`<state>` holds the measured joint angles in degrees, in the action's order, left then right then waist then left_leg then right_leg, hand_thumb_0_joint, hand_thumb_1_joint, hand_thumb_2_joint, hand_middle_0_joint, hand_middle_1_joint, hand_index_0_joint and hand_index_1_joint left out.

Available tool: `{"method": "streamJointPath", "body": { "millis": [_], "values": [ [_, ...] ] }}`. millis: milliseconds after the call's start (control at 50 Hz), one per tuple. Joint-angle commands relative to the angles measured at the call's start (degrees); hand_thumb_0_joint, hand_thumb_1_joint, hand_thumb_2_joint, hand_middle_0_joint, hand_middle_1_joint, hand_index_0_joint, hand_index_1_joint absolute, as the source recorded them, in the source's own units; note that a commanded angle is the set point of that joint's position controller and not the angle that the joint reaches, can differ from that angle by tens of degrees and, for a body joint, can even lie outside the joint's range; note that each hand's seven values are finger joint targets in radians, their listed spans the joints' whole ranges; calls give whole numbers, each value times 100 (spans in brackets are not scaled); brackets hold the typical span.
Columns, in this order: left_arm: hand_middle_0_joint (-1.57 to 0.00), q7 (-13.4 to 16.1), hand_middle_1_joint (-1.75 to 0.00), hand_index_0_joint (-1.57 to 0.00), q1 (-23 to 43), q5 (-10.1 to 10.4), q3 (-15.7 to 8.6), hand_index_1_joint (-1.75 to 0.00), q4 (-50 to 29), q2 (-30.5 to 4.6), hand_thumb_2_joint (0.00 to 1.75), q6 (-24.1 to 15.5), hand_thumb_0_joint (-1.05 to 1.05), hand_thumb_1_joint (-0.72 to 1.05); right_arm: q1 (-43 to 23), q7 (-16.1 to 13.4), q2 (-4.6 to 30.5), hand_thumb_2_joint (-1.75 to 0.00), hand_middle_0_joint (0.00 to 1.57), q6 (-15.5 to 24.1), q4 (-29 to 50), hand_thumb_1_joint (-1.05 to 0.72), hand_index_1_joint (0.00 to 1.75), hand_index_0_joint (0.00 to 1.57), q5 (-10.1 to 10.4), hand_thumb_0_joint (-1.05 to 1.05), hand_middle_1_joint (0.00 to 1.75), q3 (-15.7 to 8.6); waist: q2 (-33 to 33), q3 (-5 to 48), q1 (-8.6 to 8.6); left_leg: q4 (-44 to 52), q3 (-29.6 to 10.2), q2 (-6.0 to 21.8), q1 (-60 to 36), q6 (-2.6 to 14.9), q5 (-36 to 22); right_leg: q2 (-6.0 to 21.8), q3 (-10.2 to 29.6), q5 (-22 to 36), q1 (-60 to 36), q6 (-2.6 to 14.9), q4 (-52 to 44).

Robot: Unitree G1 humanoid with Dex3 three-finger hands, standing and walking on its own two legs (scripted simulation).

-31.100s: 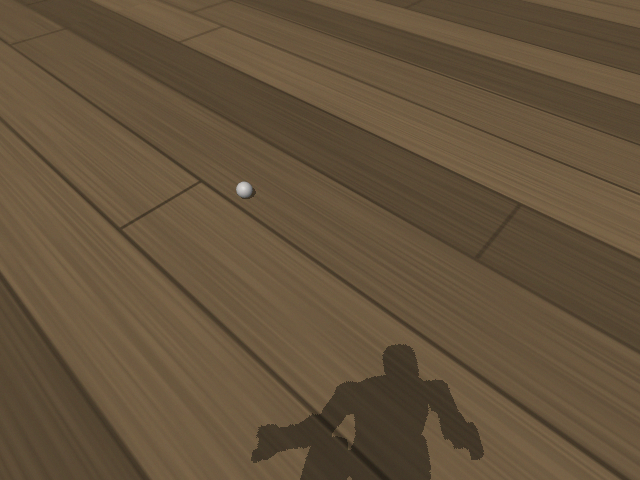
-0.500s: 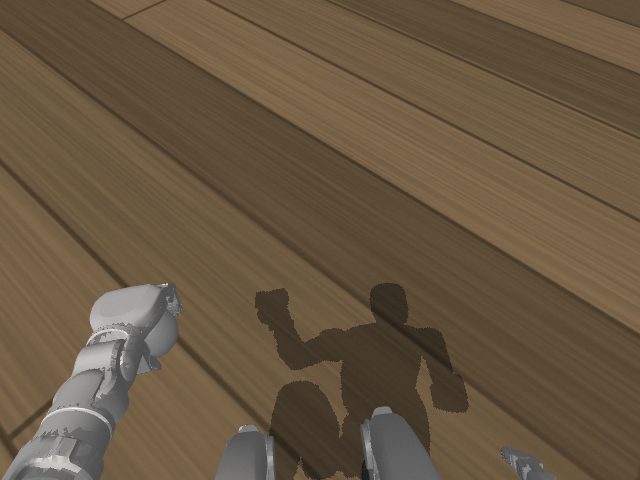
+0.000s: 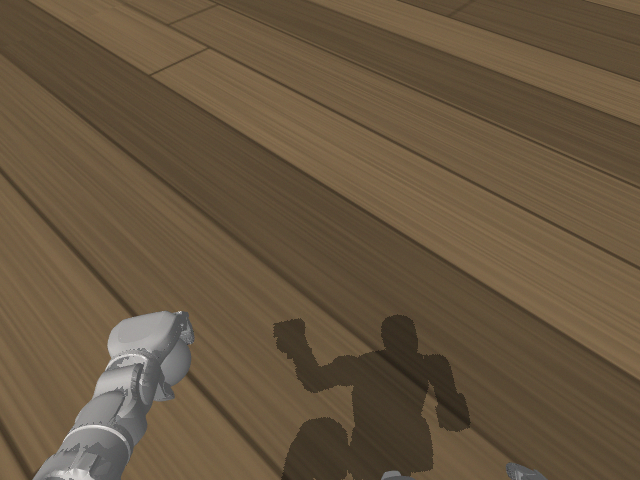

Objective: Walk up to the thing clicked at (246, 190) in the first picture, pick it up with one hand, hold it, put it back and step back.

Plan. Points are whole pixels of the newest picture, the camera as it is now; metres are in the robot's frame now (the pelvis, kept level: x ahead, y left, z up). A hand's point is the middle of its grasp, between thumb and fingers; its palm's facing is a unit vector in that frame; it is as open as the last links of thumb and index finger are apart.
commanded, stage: hold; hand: left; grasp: from above
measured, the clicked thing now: (164, 360) +0.33 +0.23 -0.10
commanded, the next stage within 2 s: crouch in 1.98 s
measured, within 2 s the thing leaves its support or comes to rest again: neither
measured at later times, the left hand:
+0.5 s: hand (148, 351) +0.32 +0.23 -0.04, palm faces -0.46 -0.06 -0.88, open 9.7 cm
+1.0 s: hand (150, 365) +0.30 +0.21 -0.02, palm faces -0.46 -0.06 -0.89, open 9.7 cm
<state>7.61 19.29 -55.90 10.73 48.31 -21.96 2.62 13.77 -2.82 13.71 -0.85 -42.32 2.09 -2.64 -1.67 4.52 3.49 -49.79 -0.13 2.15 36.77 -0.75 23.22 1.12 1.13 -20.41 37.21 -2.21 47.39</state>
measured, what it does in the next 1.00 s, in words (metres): stands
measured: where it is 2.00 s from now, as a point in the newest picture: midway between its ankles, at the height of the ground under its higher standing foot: outside the picture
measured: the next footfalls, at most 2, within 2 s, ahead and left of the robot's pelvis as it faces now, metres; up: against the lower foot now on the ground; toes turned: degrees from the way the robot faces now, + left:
none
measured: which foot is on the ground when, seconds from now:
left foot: down 0.00-1.00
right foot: down 0.00-1.00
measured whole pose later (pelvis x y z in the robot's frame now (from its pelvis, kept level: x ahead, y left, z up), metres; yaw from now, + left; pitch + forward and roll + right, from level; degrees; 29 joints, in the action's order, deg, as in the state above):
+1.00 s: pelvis +0.00 -0.01 +0.03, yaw +0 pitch +2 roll +0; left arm -0.2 13.5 -56.5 12.2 38.5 -22.4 0.5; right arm 11.2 -2.9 14.6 -3.5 -39.8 2.9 -2.5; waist -2.5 1.4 0.6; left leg -32.9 1.1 1.8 18.8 -1.1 16.2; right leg 1.4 1.8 -14.5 20.6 -1.7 32.9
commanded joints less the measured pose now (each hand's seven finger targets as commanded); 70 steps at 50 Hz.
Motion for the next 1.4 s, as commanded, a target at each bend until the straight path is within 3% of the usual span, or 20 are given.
{"method": "streamJointPath", "body": {
  "millis": [0, 60, 120, 140, 220, 240, 320, 460, 740, 800, 820, 860, 960, 980, 1000, 1120, 1160, 1300, 1360, 1380],
  "values": [
    [-90, 96, -87, -94, 1630, -39, -399, -83, -1200, -1179, 82, -97, 0, 59, 31, -22, 832, -90, 20, 130, 604, -90, 30, 20, 10, 0, 30, -301, -235, 1804, -130, 936, 24, -259, -1349, 42, -1674, -281, -159, 1309, -1092, 251, -810],
    [-88, 85, -88, -93, 1713, -52, -374, -83, -1348, -1128, 80, -152, 0, 58, 15, -20, 822, -90, 20, 110, 638, -90, 30, 20, 9, 0, 30, -282, -120, 1775, -70, 1019, 9, -260, -1467, 47, -1891, -292, -170, 1503, -1233, 243, -892],
    [-87, 153, -86, -91, 1769, -114, -516, -82, -1517, -1318, 82, -166, 0, 56, -47, -18, 851, -90, 20, 82, 674, -90, 30, 20, 24, 0, 30, -298, -168, 1813, -153, 1153, 61, -293, -1645, 43, -1876, -265, -140, 1509, -1383, 244, -1038],
    [-86, 143, -88, -91, 1695, -139, -401, -83, -1343, -1176, 80, -159, 0, 57, -45, -15, 835, -89, 20, 80, 645, -90, 30, 20, 19, 0, 30, -280, -59, 1629, -69, 1184, 49, -280, -1586, 48, -1853, -275, -149, 1495, -1320, 243, -1059],
    [-88, 70, -83, -92, 1736, -246, -416, -79, -1379, -1266, 81, -171, 0, 56, -74, -11, 873, -90, 20, 54, 639, -90, 30, 20, 38, 0, 30, -314, -142, 1653, -104, 1279, 80, -278, -1857, 38, -2120, -271, -151, 1695, -1416, 249, -1147],
    [-87, 42, -85, -92, 1859, -193, -446, -80, -1604, -1309, 79, -197, 0, 57, -68, -4, 896, -89, 20, 53, 655, -90, 30, 20, 40, 0, 30, -330, -154, 1829, -138, 1314, 83, -275, -1987, 32, -2191, -278, -156, 1750, -1586, 246, -1178],
    [-86, -61, -87, -91, 1605, -129, -332, -82, -1486, -1111, 81, -148, 0, 56, -111, 24, 866, -89, 20, 22, 671, -90, 30, 20, 45, 0, 30, -311, -176, 1521, -155, 1463, 74, -261, -1972, 8, -2249, -292, -176, 1744, -1619, 250, -1280],
    [-88, -314, -85, -93, 1470, -105, -399, -81, -1752, -1274, 82, -169, 0, 58, -276, 27, 880, -90, 20, -34, 844, -90, 30, 20, 73, 0, 30, -316, -102, 1526, -275, 1608, 127, -282, -2100, 50, -2401, -281, -159, 1922, -1968, 237, -1435],
    [-86, -385, -87, -90, 1483, -142, -451, -83, -2017, -1303, 85, -210, 0, 55, -465, -1, 846, -90, 20, -61, 923, -90, 30, 20, 82, 0, 30, -257, -14, 1370, -289, 1893, 186, -303, -2308, 101, -2185, -250, -92, 1793, -2128, 219, -1705],
    [-86, -449, -89, -91, 1486, -93, -398, -84, -2016, -1248, 82, -214, 0, 57, -527, -4, 838, -90, 20, -63, 942, -90, 30, 20, 84, 0, 30, -247, 26, 1274, -277, 1954, 187, -301, -2318, 118, -2057, -239, -99, 1672, -2144, 203, -1788],
    [-87, -452, -88, -91, 1451, -90, -502, -83, -2052, -1365, 83, -222, 0, 56, -593, -13, 846, -90, 20, -62, 971, -90, 30, 20, 91, 0, 30, -245, 9, 1310, -348, 1984, 203, -320, -2353, 118, -2007, -228, -93, 1619, -2193, 198, -1830],
    [-86, -483, -90, -91, 1413, -76, -370, -85, -2115, -1202, 83, -226, 0, 57, -622, -12, 823, -90, 20, -60, 1000, -90, 30, 20, 89, 0, 30, -221, 87, 1204, -319, 2029, 208, -336, -2324, 135, -1861, -208, -76, 1491, -2163, 184, -1893],
    [-85, -500, -89, -91, 1496, -74, -502, -83, -2309, -1372, 80, -235, 0, 57, -752, -36, 809, -90, 20, -45, 1033, -90, 30, 20, 98, 0, 30, -192, -48, 1134, -359, 2157, 209, -332, -2374, 121, -1574, -209, -64, 1177, -2174, 203, -2009],
    [-84, -503, -90, -90, 1409, -88, -441, -84, -2108, -1309, 77, -225, 0, 57, -758, -38, 816, -90, 20, -37, 1022, -90, 30, 20, 94, 0, 30, -179, 33, 1009, -296, 2177, 192, -320, -2315, 120, -1522, -222, -80, 1124, -2118, 200, -2014],
    [-84, -523, -90, -90, 1492, -63, -498, -83, -2303, -1382, 77, -245, 0, 56, -779, -46, 808, -90, 20, -32, 1028, -90, 30, 20, 104, 0, 30, -183, -93, 1092, -366, 2208, 201, -314, -2390, 112, -1530, -219, -80, 1117, -2156, 214, -2026],
    [-86, -542, -92, -91, 1516, -57, -423, -86, -2359, -1314, 80, -253, 0, 57, -881, -67, 791, -90, 20, -7, 1056, -91, 30, 20, 107, 0, 30, -154, 28, 1041, -362, 2277, 209, -331, -2443, 133, -1491, -202, -79, 1057, -2212, 199, -2126],
    [-83, -545, -92, -89, 1541, -50, -519, -86, -2399, -1425, 79, -253, 0, 54, -930, -85, 796, -90, 20, -2, 1033, -91, 30, 20, 114, 0, 30, -149, -39, 1045, -377, 2306, 210, -330, -2487, 121, -1444, -209, -76, 995, -2185, 201, -2158],
    [-84, -685, -92, -89, 1488, -35, -395, -87, -2431, -1315, 83, -241, 0, 53, -963, -90, 788, -90, 20, 9, 1037, -91, 30, 20, 115, 0, 30, -123, -36, 995, -355, 2419, 179, -285, -2623, 113, -1516, -225, -115, 1085, -2264, 219, -2186],
    [-80, -728, -92, -86, 1496, -33, -544, -86, -2534, -1458, 79, -241, 0, 51, -967, -99, 793, -90, 20, 16, 1040, -91, 30, 20, 119, 0, 30, -119, -43, 1036, -413, 2426, 191, -291, -2631, 118, -1546, -227, -111, 1090, -2330, 217, -2221],
    [-81, -744, -92, -86, 1537, -28, -449, -86, -2562, -1365, 80, -232, 0, 51, -1011, -101, 759, -90, 20, 21, 1049, -91, 30, 20, 116, 0, 30, -102, -85, 1068, -395, 2433, 197, -300, -2668, 108, -1617, -227, -113, 1149, -2316, 224, -2204]
  ]
}}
